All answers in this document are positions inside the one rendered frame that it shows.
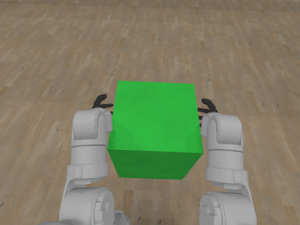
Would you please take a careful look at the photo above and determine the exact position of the right robot forearm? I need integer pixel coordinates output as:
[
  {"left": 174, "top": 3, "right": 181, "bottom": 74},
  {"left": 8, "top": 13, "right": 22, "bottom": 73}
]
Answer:
[{"left": 200, "top": 112, "right": 257, "bottom": 225}]

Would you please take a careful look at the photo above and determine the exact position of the robot left thigh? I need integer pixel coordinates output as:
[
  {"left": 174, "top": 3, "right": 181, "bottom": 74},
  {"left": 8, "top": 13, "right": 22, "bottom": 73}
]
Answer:
[{"left": 112, "top": 212, "right": 130, "bottom": 225}]

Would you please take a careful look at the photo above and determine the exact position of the left robot forearm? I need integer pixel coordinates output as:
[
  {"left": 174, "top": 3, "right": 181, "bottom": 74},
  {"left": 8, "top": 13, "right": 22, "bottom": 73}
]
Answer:
[{"left": 59, "top": 107, "right": 113, "bottom": 221}]

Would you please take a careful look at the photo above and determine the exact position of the robot left hand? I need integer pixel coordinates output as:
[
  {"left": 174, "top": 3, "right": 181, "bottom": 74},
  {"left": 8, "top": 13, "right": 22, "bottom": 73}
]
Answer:
[{"left": 92, "top": 94, "right": 113, "bottom": 115}]

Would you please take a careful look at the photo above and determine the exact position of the robot left upper arm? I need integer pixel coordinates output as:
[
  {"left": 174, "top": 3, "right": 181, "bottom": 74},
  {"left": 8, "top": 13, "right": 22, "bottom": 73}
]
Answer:
[{"left": 38, "top": 187, "right": 115, "bottom": 225}]

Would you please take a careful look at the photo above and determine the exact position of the robot right hand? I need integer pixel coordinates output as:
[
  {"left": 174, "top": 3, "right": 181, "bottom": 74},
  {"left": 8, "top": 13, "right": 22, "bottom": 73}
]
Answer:
[{"left": 197, "top": 98, "right": 218, "bottom": 128}]

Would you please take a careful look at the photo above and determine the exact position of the carton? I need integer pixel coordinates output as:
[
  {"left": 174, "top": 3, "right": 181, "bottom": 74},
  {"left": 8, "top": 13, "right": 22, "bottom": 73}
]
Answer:
[{"left": 107, "top": 81, "right": 203, "bottom": 180}]

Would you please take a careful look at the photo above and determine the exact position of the robot right upper arm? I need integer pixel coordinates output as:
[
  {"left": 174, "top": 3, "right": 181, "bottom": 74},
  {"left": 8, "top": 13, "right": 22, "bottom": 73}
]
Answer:
[{"left": 199, "top": 191, "right": 257, "bottom": 225}]

